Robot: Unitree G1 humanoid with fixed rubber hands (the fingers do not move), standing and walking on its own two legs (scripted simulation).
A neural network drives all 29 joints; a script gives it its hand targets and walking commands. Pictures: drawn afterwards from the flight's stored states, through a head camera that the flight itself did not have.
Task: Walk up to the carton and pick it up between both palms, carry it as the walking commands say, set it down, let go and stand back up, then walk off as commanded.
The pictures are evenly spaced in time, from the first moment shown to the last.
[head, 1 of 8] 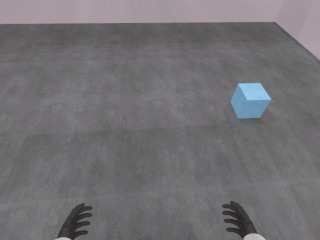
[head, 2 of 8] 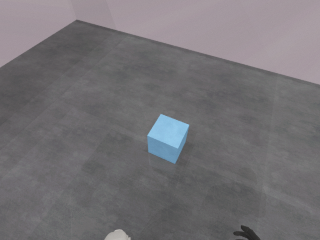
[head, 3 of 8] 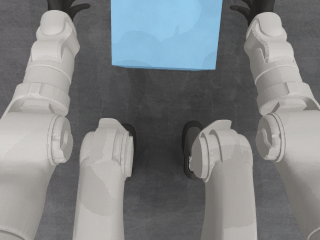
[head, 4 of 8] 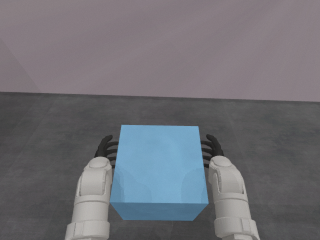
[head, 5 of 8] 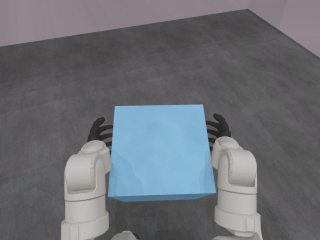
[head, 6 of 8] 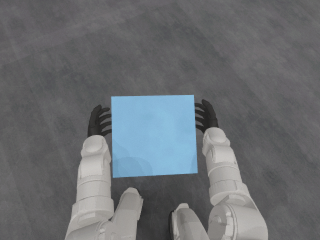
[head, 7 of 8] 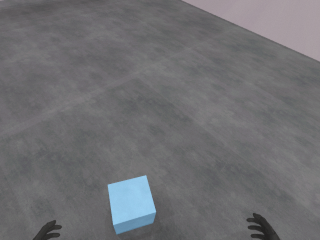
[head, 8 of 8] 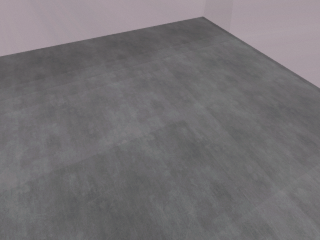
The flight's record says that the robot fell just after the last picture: no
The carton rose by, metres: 0.67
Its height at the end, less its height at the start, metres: +0.00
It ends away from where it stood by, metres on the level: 1.82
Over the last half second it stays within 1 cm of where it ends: yes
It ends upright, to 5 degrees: yes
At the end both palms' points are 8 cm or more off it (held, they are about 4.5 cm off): yes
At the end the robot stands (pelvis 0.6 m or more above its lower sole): yes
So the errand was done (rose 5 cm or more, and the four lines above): yes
